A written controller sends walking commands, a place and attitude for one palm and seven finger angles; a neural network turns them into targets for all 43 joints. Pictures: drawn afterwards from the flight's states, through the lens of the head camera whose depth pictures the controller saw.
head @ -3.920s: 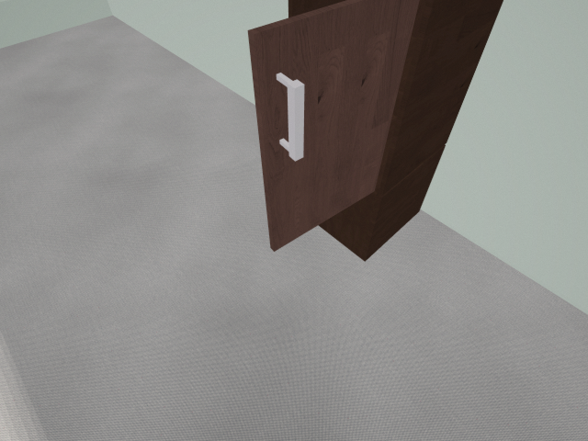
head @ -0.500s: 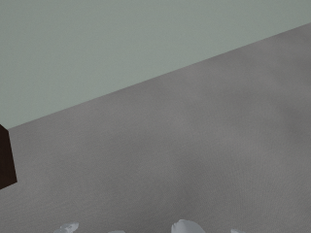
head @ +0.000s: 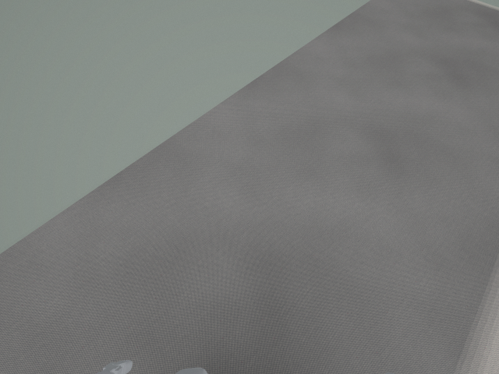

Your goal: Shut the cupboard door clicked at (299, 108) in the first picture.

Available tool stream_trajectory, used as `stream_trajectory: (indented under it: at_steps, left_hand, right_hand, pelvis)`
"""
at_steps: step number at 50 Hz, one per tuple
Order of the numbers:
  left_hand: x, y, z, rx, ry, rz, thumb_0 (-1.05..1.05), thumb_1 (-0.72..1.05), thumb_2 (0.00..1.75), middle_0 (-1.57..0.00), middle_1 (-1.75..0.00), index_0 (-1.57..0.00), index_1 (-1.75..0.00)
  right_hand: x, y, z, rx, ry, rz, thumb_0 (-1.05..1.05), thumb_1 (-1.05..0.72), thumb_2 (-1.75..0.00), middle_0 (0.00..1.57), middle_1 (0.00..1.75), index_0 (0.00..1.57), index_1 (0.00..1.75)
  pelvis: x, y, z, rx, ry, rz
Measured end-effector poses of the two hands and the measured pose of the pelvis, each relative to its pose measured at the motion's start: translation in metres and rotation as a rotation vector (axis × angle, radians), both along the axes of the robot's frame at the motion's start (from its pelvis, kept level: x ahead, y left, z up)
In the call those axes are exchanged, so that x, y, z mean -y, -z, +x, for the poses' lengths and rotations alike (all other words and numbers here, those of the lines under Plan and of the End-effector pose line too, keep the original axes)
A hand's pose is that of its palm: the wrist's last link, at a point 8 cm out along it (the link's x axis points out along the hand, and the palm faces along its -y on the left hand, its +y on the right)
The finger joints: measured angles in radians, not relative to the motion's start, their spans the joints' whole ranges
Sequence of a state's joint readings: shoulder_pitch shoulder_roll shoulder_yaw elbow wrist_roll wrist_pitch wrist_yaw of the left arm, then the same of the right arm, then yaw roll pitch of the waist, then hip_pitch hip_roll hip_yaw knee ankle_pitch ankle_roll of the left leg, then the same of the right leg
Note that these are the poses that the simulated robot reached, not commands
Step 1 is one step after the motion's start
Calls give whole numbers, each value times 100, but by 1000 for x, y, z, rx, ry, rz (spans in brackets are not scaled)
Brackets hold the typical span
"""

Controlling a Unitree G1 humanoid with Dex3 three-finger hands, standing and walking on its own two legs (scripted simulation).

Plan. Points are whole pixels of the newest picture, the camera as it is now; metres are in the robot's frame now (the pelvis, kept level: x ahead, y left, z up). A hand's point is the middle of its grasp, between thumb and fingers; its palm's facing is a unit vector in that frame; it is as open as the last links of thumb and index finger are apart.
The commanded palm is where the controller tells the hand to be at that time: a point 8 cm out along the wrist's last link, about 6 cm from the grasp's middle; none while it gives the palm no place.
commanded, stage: walk around to get in front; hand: left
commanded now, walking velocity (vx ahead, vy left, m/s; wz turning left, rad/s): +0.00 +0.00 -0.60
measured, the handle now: out of the picture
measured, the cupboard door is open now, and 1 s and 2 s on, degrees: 83 83 83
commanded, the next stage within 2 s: walk to a spot facing it in 1.62 s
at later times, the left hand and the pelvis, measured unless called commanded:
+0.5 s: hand (183, 348) +0.17 +0.13 -0.15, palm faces -0.30 -0.92 -0.27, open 7.4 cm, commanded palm none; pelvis +0.01 -0.04 +0.00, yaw -18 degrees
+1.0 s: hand (268, 266) +0.34 -0.03 -0.15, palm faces -0.64 -0.75 -0.16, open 7.4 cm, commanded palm none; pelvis +0.12 -0.10 +0.01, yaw -37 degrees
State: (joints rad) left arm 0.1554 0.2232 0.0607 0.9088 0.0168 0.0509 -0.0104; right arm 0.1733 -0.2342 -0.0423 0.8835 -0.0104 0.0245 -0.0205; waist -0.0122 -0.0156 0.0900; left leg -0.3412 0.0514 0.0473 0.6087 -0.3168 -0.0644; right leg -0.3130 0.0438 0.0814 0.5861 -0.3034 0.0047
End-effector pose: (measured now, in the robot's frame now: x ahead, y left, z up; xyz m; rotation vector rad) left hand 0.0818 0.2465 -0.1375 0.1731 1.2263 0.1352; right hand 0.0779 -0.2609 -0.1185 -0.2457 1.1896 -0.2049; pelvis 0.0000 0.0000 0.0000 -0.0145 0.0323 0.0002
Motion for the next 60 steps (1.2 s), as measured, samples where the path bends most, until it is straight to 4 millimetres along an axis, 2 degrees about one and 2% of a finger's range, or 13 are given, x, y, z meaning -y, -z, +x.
stream_trajectory:
  at_steps: [3,10,17,20,26,32,35,39,45,50,53,56,60]
  left_hand:
    - [-3,6,12,-9,25,-20,0,91,90,-20,-30,-20,-30]
    - [7,-11,48,14,108,-29,1,91,90,-20,-29,-20,-30]
    - [44,-17,93,71,255,23,1,91,90,-20,-29,-20,-30]
    - [59,-17,102,89,292,54,0,91,90,-20,-29,-20,-30]
    - [76,-19,99,24,342,56,0,91,90,-20,-29,-20,-30]
    - [79,-7,105,-26,369,2,0,91,90,-20,-30,-20,-30]
    - [78,6,117,-57,391,-18,0,91,90,-20,-30,-20,-30]
    - [92,2,150,-76,460,-32,1,91,90,-20,-29,-20,-30]
    - [149,-10,218,-24,581,-54,1,91,90,-20,-29,-19,-30]
    - [230,-11,282,40,725,-63,1,91,90,-20,-29,-19,-30]
    - [284,-7,318,125,795,-70,1,91,90,-20,-29,-19,-30]
    - [317,-6,336,188,801,-69,0,91,90,-20,-29,-20,-30]
    - [333,-12,333,114,817,-37,0,91,90,-20,-29,-20,-30]
  right_hand:
    - [-9,-4,-6,8,6,-10,1,-91,-90,20,30,20,30]
    - [-14,-10,-42,-49,83,16,1,-91,-90,20,30,20,30]
    - [15,16,-89,-97,230,67,1,-91,-90,21,30,20,30]
    - [33,27,-102,-133,288,67,1,-91,-90,21,30,20,30]
    - [50,12,-92,-85,353,41,1,-91,-90,20,30,20,30]
    - [47,-4,-63,2,367,17,1,-91,-90,20,30,20,30]
    - [43,-5,-55,47,377,-14,1,-91,-90,20,30,20,30]
    - [30,-12,-69,11,431,-2,0,-91,-90,20,30,20,30]
    - [6,-12,-112,-142,570,70,0,-91,-90,20,30,20,30]
    - [-7,-2,-150,-278,714,153,0,-91,-90,20,30,20,30]
    - [-4,11,-166,-350,782,208,1,-91,-90,20,30,20,30]
    - [19,22,-160,-374,823,229,1,-91,-90,20,30,20,30]
    - [79,18,-108,-246,830,175,1,-91,-90,20,30,20,30]
  pelvis:
    - [-5,0,2,-2,39,-5]
    - [0,-13,8,-1,121,-26]
    - [26,0,11,1,214,2]
    - [34,6,10,7,250,7]
    - [39,-5,16,4,325,23]
    - [37,-6,36,1,389,20]
    - [34,1,51,-9,429,4]
    - [41,-7,69,-8,485,0]
    - [65,-16,96,-19,569,-12]
    - [100,-7,119,-15,639,-4]
    - [131,8,132,-2,665,7]
    - [154,15,141,17,691,8]
    - [180,0,162,11,722,4]
